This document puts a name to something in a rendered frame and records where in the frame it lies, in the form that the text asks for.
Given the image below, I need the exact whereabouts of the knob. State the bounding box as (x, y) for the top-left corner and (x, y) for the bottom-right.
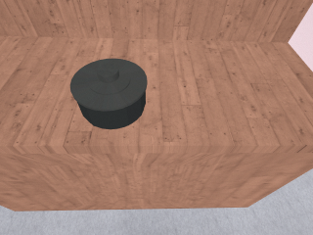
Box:
(96, 63), (119, 83)

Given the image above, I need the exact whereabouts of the lid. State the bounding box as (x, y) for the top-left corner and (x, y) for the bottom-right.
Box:
(70, 58), (148, 112)

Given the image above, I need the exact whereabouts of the table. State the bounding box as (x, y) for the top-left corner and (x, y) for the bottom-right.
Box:
(0, 0), (313, 212)

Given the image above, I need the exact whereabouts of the pot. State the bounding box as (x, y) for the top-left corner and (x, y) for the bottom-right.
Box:
(77, 91), (146, 130)

